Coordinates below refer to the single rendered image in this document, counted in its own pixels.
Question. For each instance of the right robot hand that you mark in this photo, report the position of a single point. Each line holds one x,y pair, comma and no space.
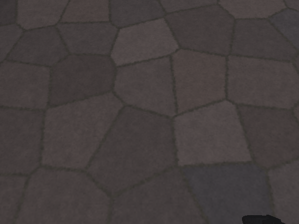
259,219

